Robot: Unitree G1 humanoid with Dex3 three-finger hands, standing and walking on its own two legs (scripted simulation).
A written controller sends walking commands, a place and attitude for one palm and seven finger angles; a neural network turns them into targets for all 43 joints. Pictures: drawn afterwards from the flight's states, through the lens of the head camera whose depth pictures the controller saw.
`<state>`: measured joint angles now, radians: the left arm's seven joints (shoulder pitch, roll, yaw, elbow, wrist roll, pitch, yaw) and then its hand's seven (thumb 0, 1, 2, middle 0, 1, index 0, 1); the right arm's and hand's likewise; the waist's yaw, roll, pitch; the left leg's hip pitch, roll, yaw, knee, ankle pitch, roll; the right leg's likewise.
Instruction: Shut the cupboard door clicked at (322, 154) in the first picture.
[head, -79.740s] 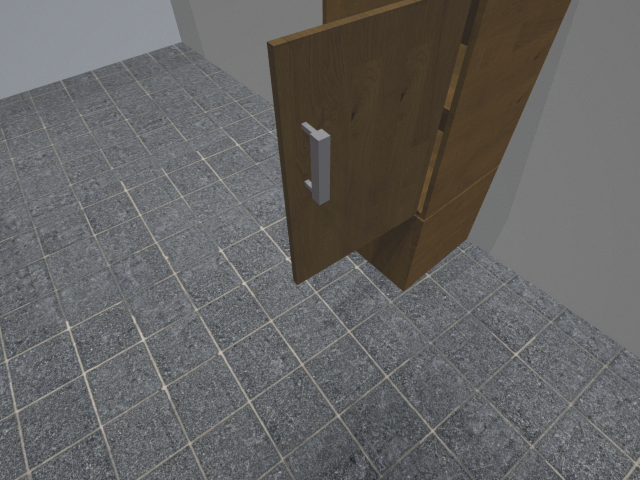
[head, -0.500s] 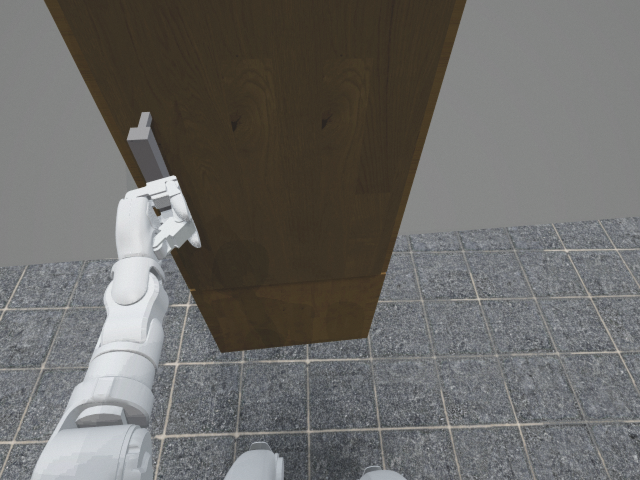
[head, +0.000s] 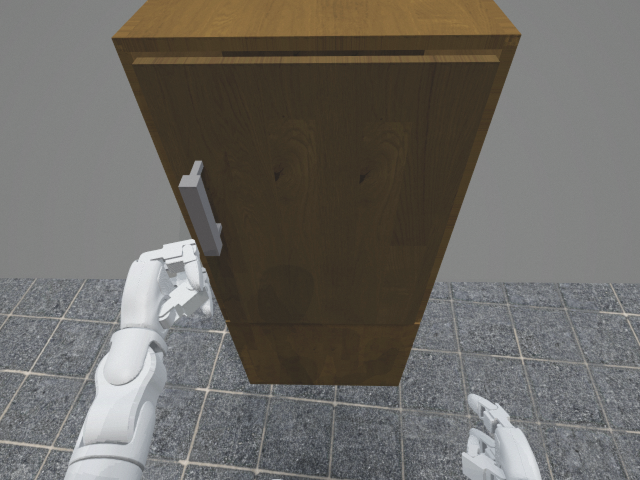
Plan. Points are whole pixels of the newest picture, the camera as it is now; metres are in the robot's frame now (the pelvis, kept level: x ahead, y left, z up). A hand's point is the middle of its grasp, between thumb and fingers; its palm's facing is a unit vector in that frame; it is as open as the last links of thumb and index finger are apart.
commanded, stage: draw the hand back to the body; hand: left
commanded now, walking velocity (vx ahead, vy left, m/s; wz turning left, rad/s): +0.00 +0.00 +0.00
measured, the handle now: (205, 209) +0.47 +0.21 +0.07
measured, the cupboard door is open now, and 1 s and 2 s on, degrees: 0 0 0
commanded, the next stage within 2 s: step back with the hand held close in 1.34 s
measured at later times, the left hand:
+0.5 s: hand (121, 329) +0.23 +0.22 +0.14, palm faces +0.27 -0.92 -0.30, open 3.2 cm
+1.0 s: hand (1, 332) +0.20 +0.28 +0.19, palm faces +0.45 -0.79 -0.42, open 6.4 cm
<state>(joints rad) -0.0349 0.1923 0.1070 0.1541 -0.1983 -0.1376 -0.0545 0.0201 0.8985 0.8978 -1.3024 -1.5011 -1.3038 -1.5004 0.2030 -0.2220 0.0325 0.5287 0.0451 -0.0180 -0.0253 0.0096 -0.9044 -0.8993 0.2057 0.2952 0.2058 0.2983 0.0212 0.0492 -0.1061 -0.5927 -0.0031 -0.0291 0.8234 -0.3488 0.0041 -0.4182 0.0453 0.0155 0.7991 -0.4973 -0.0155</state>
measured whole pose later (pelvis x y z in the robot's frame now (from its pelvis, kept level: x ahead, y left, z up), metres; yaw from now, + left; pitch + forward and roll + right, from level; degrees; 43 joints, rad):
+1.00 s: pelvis +0.01 +0.01 +0.04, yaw +0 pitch -2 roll +0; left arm 0.46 0.36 0.35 -0.38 -0.08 -0.05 0.09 0.02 0.89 0.90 -0.39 -0.50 -0.39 -0.50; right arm 0.17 -0.21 0.04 0.61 0.02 -0.07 -0.07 0.01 -0.90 -0.90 0.21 0.30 0.21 0.30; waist 0.08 0.07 -0.02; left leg -0.23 -0.03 -0.01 0.47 -0.21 0.02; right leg -0.05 0.01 0.04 0.43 -0.34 0.00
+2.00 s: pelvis -0.05 +0.03 +0.03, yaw +0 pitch +0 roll -2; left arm 0.56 0.45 0.42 -0.47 -0.07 -0.15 0.13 0.02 0.89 0.90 -0.21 -0.30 -0.22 -0.30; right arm 0.19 -0.23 0.01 0.55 0.03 0.02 -0.08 0.01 -0.90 -0.90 0.21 0.30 0.21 0.30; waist 0.00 0.04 -0.02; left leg -0.38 -0.02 -0.01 0.50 -0.12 0.05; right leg -0.22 0.02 0.03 0.47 -0.26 0.03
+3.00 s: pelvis -0.25 +0.07 +0.04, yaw +5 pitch -1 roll -4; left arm 0.55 0.42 0.42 -0.58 -0.05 -0.16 0.17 0.02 0.89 0.90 -0.21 -0.30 -0.21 -0.30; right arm 0.26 -0.13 0.03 0.63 -0.01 -0.12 -0.03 0.01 -0.90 -0.90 0.21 0.30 0.21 0.30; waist -0.01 -0.02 -0.03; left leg -0.38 0.04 0.07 0.41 -0.16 0.02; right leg -0.21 0.10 -0.07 0.63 -0.45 -0.01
